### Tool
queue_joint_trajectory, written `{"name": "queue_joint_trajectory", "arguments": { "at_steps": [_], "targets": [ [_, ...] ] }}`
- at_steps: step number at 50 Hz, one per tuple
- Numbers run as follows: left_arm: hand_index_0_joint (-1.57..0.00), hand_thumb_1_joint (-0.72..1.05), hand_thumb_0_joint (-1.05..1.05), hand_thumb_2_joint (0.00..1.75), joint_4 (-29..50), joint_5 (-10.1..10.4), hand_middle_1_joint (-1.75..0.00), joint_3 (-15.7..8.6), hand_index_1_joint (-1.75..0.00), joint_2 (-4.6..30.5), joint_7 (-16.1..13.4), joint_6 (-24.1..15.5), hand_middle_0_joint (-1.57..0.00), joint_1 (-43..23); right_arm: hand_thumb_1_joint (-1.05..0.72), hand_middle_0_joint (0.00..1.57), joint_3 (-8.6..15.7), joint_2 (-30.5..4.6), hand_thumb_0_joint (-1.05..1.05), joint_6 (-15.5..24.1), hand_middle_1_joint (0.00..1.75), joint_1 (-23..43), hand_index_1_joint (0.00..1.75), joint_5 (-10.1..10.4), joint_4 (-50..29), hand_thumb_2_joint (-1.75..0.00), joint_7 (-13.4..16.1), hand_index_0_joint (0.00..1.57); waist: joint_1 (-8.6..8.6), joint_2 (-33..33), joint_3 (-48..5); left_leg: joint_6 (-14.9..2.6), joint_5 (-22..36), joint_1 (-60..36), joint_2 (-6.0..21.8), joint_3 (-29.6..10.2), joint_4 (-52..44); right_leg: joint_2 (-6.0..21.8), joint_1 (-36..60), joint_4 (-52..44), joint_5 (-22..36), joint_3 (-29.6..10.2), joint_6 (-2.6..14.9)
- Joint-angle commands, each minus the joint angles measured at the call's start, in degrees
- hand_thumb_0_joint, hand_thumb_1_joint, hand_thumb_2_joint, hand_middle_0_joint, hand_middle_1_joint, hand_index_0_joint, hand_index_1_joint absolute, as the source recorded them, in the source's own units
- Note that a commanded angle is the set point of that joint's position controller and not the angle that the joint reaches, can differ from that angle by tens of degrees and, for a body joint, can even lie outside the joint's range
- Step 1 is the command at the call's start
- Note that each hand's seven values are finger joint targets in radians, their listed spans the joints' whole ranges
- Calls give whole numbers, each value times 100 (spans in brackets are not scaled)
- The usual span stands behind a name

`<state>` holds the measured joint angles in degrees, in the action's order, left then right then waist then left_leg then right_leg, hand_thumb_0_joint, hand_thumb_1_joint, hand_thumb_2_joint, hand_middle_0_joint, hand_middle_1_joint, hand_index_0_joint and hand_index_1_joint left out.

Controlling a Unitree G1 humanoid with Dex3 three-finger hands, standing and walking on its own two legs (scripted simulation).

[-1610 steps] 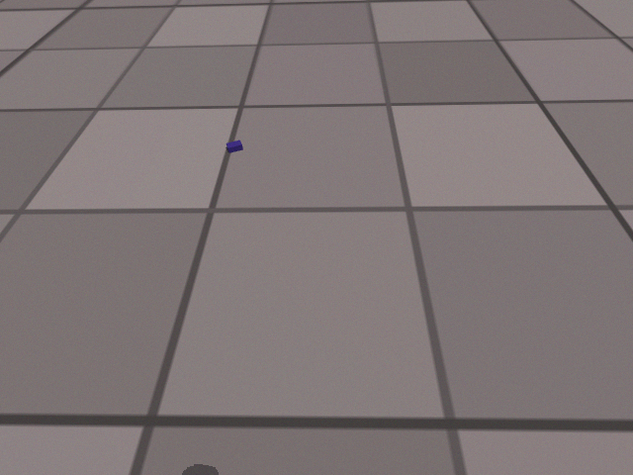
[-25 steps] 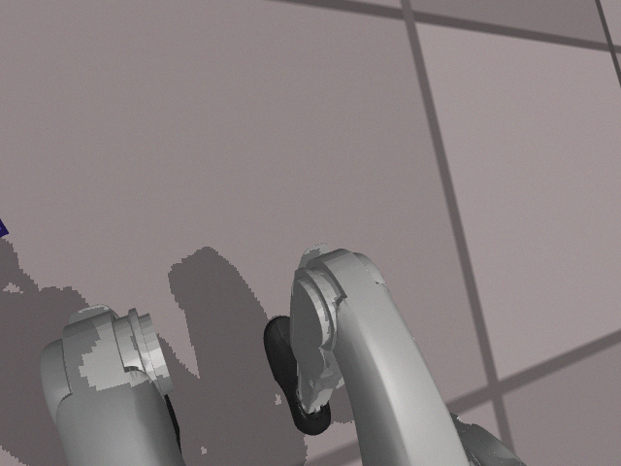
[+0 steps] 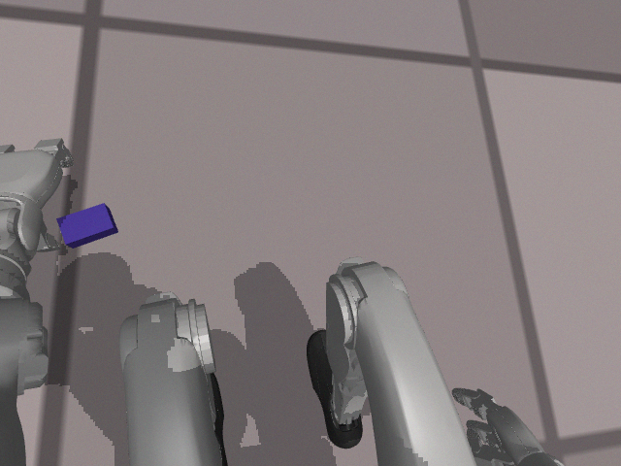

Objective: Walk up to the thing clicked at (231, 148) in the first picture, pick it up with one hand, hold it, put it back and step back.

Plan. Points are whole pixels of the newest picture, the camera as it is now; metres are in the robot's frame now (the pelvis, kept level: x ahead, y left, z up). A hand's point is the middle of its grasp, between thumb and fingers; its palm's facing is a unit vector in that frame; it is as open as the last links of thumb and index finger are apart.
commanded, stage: home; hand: left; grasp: from above
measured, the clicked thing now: (88, 225) +0.49 +0.30 -0.33
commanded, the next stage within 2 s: none
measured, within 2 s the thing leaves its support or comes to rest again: neither
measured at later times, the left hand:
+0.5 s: hand (32, 192) +0.47 +0.29 -0.12, palm faces -0.30 -0.37 -0.88, open 10.0 cm
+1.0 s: hand out of the picture +0.30 +0.24 +0.11, palm faces +0.03 -0.92 -0.39, open 7.4 cm
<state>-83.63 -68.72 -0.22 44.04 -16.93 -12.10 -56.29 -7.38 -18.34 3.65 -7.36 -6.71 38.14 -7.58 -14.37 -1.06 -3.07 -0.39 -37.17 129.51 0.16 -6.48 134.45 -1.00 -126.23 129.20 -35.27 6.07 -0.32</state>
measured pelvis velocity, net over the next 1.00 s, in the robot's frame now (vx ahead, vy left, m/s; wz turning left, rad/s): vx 0.03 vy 0.00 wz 0.09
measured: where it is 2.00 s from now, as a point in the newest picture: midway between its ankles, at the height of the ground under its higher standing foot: (275, 430)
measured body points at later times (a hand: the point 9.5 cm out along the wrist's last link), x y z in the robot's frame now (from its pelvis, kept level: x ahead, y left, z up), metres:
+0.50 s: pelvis +0.02 +0.01 +0.03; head +0.25 +0.06 +0.41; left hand +0.48 +0.31 -0.07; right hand +0.07 -0.25 -0.09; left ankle +0.09 +0.12 -0.31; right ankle +0.12 -0.11 -0.31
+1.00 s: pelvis +0.03 +0.00 +0.21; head +0.16 +0.04 +0.64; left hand +0.29 +0.29 +0.13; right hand +0.26 -0.22 +0.12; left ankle +0.09 +0.12 -0.31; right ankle +0.11 -0.11 -0.31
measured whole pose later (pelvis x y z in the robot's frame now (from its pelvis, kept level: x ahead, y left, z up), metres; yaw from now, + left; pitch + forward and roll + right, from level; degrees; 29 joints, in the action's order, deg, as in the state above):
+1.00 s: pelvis +0.03 +0.00 +0.21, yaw +5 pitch +27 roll -4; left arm -18.9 -5.7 -3.7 19.5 -3.4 13.9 -3.4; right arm -1.1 -14.1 4.8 -4.2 2.2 31.4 1.4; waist -3.2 1.2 -11.6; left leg -0.3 -35.3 88.9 0.1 -3.8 96.7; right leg -0.6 -86.6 93.3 -34.3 3.4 -0.1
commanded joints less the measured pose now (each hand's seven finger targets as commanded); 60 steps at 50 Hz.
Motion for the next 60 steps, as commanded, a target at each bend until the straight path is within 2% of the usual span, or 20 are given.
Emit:
{"name": "queue_joint_trajectory", "arguments": {
  "at_steps": [1,4,6,9,11,13,15,18,20,22,25,27,30,32,33,38,39,47,53,60],
  "targets": [
    [-25,-30,0,85,246,-175,-82,-235,-82,1530,-509,-237,-24,-2108,-88,20,290,-1270,0,78,30,-1198,30,-104,37,-89,141,20,-329,1239,-3051,-160,162,-1851,-118,293,-1072,-282,1711,-1259,68,118,258],
    [-23,-32,0,86,309,-320,-84,-398,-84,1816,-783,-316,-23,-2414,-88,20,263,-1374,0,168,30,-1306,30,-208,66,-89,144,20,-349,1718,-3322,-109,356,-2287,-70,250,-1014,-273,1622,-1062,347,265,263],
    [-22,-19,0,93,390,-364,-68,-581,-70,1981,-953,-284,-25,-2299,-88,20,283,-1402,0,223,30,-1377,30,-258,83,-89,120,20,-275,2164,-3517,-55,546,-2599,-50,241,-1054,-250,1542,-859,579,362,287],
    [-22,-6,0,93,1069,-240,-63,-800,-65,2029,-1094,-142,-25,-2328,-89,20,380,-1444,0,269,30,-1504,30,-295,98,-90,63,20,-208,2727,-4167,2,968,-3147,-27,217,-1108,-214,1553,-708,998,473,297],
    [-22,3,0,92,1437,45,-59,-960,-61,2021,-1103,67,-24,-1925,-89,20,496,-1446,0,269,30,-1514,30,-248,72,-90,9,20,-3,2986,-4735,24,1331,-3471,-27,258,-1164,-182,1717,-661,1290,456,308],
    [-21,17,0,87,1725,364,-51,-1084,-52,2006,-1016,269,-22,-1735,-89,20,623,-1467,0,240,30,-1568,30,-183,94,-90,-36,20,156,3008,-4873,22,1479,-3579,-23,256,-1272,-147,1676,-701,1380,430,326],
    [-20,27,0,84,1911,675,-45,-1031,-46,1795,-792,448,-21,-1521,-89,20,732,-1396,0,216,30,-1665,30,-107,111,-90,-93,20,196,2891,-5001,-26,1516,-3649,-20,295,-1341,-174,1874,-899,1393,372,316],
    [-20,41,0,85,2414,1326,-41,-1134,-42,1490,-374,703,-21,-898,-89,20,924,-1337,0,145,30,-1826,30,79,142,-90,-161,20,446,2659,-5101,-48,1495,-3653,-52,314,-1687,-150,2252,-1176,1361,279,301],
    [-20,53,0,85,2928,1737,-38,-980,-38,1109,-19,882,-20,-462,-90,20,1019,-1279,0,58,30,-1846,30,228,65,-90,-176,20,517,2382,-5249,-89,1557,-3745,-48,346,-1892,-191,2572,-1458,1404,203,292],
    [-20,67,0,86,3439,2267,-34,-954,-34,717,335,1067,-20,196,-90,20,1102,-1205,0,-17,30,-1783,30,386,-26,-90,-149,20,610,1908,-5026,-135,1414,-3637,-58,336,-2161,-179,2816,-1743,1404,105,268],
    [-20,87,0,89,4138,2914,-30,-868,-30,299,864,1255,-20,869,-90,20,1133,-1095,0,-105,30,-1536,30,503,-240,-90,-45,20,549,1175,-4480,-221,1241,-3297,-52,357,-2337,-191,3177,-2181,1390,-18,241],
    [-20,90,0,90,4649,3356,-30,-730,-30,-86,1146,1331,-20,1353,-90,20,1123,-968,0,-140,30,-1377,30,572,-376,-90,35,20,595,869,-4263,-249,1023,-3208,-49,365,-2583,-181,3468,-2493,1231,-80,231],
    [-20,90,0,90,5395,3881,-30,-891,-30,-115,1375,1401,-20,1825,-90,20,1176,-929,0,-137,30,-1079,30,650,-661,-90,177,20,757,778,-4160,-232,643,-3594,-4,287,-3048,-149,3677,-2862,850,-152,231],
    [-20,90,0,90,5937,4232,-30,-630,-30,-629,1462,1397,-20,1946,-90,20,1176,-783,0,-98,30,-929,30,702,-750,-90,247,20,717,863,-3944,-213,298,-3767,-1,253,-3389,-136,3731,-3108,584,-178,230],
    [-20,90,0,90,6029,4388,-30,-793,-30,-540,1443,1414,-20,2118,-90,20,1163,-785,0,-69,30,-811,30,714,-806,-90,304,20,799,847,-3870,-207,63,-3901,16,188,-3584,-145,3787,-3207,406,-168,227],
    [-20,90,0,90,6719,4992,-30,-760,-30,-922,1350,1617,-20,2912,-90,20,1143,-721,0,86,30,-443,30,834,-978,-90,598,20,910,1046,-3655,-133,-49,-4943,51,45,-4386,-101,4070,-3719,361,-217,230],
    [-20,90,0,90,6725,5160,-30,-681,-30,-1158,1339,1695,-20,3249,-90,20,1130,-691,0,112,30,-389,30,858,-999,-90,650,20,885,930,-3491,-126,-77,-5020,42,43,-4540,-86,4151,-3877,303,-234,229],
    [-20,90,0,90,7808,6356,-30,-714,-30,-1483,1254,2310,-20,4242,-90,20,1034,-502,0,312,30,-97,30,908,-1212,-90,1020,20,905,867,-3481,-127,453,-6241,4,166,-5431,-58,5483,-5011,612,-376,204],
    [-20,90,0,90,8069,6900,-30,-753,-30,-1889,1171,2756,-20,5154,-90,20,843,-326,0,469,30,-113,30,969,-1304,-90,1290,20,929,689,-2800,-124,362,-6983,9,77,-6357,-58,6400,-5965,538,-422,178],
    [-20,90,0,90,8564,7206,-30,-736,-30,-2213,1205,3066,-20,6349,-90,20,729,-176,0,658,30,-416,30,953,-1390,-90,1605,20,1002,726,-2307,-64,1443,-8101,30,141,-7259,-77,7488,-6874,1364,-360,169]
  ]
}}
